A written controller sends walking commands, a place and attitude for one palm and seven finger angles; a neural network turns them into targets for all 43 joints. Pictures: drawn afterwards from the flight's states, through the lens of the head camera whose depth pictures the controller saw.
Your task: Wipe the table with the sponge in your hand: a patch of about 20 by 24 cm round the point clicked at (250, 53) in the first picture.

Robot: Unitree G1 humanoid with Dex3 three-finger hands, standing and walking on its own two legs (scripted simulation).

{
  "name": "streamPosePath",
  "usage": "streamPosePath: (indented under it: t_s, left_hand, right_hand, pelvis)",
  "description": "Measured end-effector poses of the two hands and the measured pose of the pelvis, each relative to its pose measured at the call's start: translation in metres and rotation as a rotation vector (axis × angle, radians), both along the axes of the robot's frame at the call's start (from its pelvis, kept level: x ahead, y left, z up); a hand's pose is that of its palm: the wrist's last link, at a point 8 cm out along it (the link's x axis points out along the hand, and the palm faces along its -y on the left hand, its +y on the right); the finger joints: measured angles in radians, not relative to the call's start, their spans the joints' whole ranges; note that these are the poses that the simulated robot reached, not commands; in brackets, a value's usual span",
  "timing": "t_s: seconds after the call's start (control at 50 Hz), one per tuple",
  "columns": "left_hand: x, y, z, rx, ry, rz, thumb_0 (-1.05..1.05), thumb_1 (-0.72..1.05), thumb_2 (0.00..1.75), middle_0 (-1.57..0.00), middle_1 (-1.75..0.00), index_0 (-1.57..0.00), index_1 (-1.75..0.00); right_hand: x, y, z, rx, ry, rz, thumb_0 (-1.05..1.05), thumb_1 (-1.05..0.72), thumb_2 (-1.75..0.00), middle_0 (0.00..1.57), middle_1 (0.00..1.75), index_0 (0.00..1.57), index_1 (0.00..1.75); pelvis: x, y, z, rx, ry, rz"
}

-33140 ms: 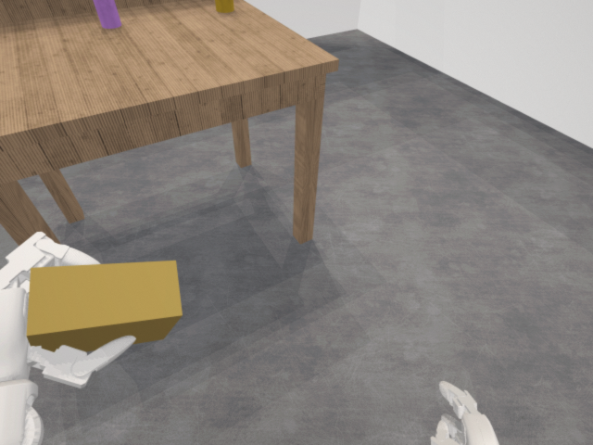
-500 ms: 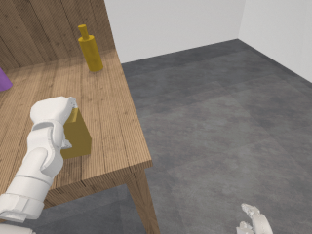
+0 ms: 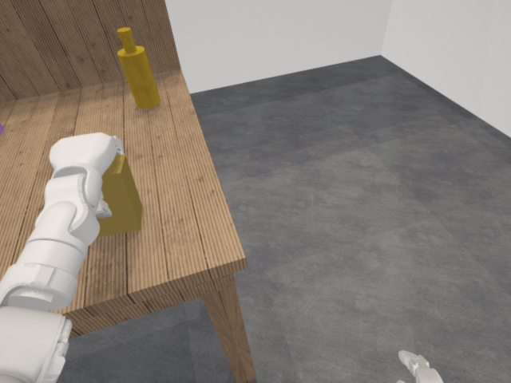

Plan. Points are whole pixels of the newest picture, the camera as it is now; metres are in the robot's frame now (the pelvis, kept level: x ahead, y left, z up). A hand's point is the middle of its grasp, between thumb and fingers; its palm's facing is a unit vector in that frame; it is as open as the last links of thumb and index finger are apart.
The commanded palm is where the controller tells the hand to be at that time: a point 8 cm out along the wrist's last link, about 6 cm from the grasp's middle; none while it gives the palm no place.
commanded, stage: wipe forward along the middle lane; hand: left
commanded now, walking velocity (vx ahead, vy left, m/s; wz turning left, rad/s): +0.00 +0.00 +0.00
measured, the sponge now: (106, 206) +0.37 +0.30 +0.09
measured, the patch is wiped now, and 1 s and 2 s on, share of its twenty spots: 0.90 0.95 0.95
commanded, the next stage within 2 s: slide back across to the first lane in 0.64 s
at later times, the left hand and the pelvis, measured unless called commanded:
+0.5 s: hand (99, 159) +0.43 +0.32 +0.14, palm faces -0.10 +0.02 -0.99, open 10.2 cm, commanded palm +0.42 +0.33 +0.17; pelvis +0.01 +0.01 +0.00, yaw -1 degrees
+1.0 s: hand (96, 149) +0.46 +0.34 +0.14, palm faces -0.07 +0.00 -1.00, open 10.2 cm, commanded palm +0.43 +0.36 +0.19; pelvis +0.02 +0.02 +0.00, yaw -2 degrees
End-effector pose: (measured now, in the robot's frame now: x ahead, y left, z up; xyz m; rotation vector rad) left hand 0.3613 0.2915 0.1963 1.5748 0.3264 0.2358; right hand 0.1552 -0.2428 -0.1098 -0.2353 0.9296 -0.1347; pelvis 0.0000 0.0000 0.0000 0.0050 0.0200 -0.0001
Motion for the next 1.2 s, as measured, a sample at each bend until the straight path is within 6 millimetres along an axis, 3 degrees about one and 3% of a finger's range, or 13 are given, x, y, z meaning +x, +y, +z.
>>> streamPosePath:
  t_s: [0.34, 0.84, 1.0, 1.2]
  left_hand:
    - [0.039, 0.015, 0.000, 0.011, 0.030, -0.010, 0.02, -0.56, 1.07, -0.74, -1.29, -0.77, -1.31]
    - [0.082, 0.036, 0.001, 0.009, 0.039, -0.010, 0.02, -0.57, 1.07, -0.75, -1.29, -0.78, -1.31]
    - [0.081, 0.043, 0.001, -0.010, 0.008, -0.009, 0.02, -0.56, 1.07, -0.74, -1.30, -0.76, -1.32]
    - [0.075, 0.066, 0.007, 0.018, 0.025, 0.044, 0.01, -0.55, 1.07, -0.71, -1.33, -0.74, -1.35]
  right_hand:
    - [-0.053, -0.020, -0.011, -0.040, 0.150, -0.105, 0.01, -0.90, -0.90, 0.21, 0.30, 0.20, 0.30]
    - [-0.078, -0.013, -0.013, -0.040, 0.243, -0.171, 0.01, -0.90, -0.90, 0.21, 0.30, 0.20, 0.30]
    - [-0.076, -0.011, -0.013, -0.034, 0.253, -0.187, 0.01, -0.90, -0.90, 0.21, 0.30, 0.20, 0.30]
    - [-0.047, -0.008, -0.008, -0.030, 0.208, -0.173, 0.01, -0.90, -0.90, 0.21, 0.30, 0.20, 0.30]
  pelvis:
    - [0.005, 0.005, -0.001, -0.006, 0.050, -0.011]
    - [0.017, 0.016, -0.002, -0.013, 0.116, -0.025]
    - [0.023, 0.019, -0.001, -0.013, 0.104, -0.036]
    - [0.031, 0.022, 0.001, -0.013, 0.089, -0.040]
